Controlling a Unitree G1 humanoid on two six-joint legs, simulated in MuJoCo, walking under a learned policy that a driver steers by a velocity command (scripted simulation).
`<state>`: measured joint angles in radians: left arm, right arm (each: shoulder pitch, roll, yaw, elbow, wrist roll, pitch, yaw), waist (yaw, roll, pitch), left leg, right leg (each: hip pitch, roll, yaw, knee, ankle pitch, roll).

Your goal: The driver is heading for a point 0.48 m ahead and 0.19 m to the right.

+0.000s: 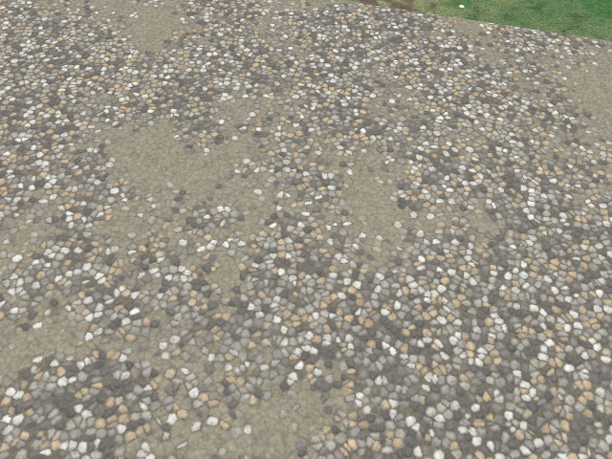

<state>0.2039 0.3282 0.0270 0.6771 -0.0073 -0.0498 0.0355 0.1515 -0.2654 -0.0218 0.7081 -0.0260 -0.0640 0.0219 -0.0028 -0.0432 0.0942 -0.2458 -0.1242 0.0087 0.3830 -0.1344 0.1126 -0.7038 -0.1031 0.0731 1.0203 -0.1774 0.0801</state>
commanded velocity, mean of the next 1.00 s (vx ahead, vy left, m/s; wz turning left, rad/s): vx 0.28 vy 0.00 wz -0.69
